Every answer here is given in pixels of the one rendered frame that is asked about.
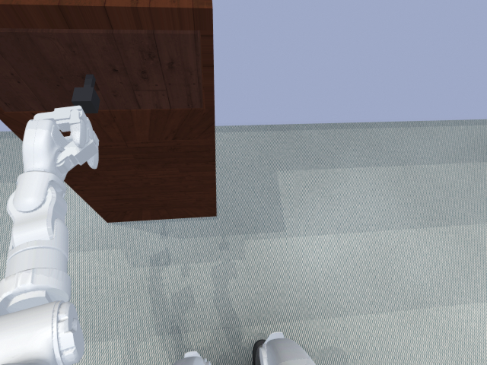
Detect robot left upper arm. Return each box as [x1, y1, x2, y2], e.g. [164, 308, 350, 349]
[0, 300, 84, 365]

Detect handle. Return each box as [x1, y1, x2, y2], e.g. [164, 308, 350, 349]
[72, 75, 100, 113]

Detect left robot shin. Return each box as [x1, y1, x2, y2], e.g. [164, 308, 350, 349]
[184, 351, 201, 358]

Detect drawer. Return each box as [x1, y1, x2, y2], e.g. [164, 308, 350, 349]
[0, 28, 203, 112]

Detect robot left forearm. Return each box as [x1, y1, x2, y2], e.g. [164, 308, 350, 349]
[0, 171, 71, 316]

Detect robot shin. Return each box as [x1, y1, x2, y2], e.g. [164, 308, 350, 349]
[264, 332, 284, 344]
[184, 351, 201, 358]

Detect right robot shin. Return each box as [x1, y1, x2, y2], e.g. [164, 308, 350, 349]
[264, 332, 284, 344]

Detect cabinet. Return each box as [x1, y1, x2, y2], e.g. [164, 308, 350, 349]
[0, 0, 217, 223]

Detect robot left hand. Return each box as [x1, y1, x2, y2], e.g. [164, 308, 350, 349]
[22, 106, 99, 181]

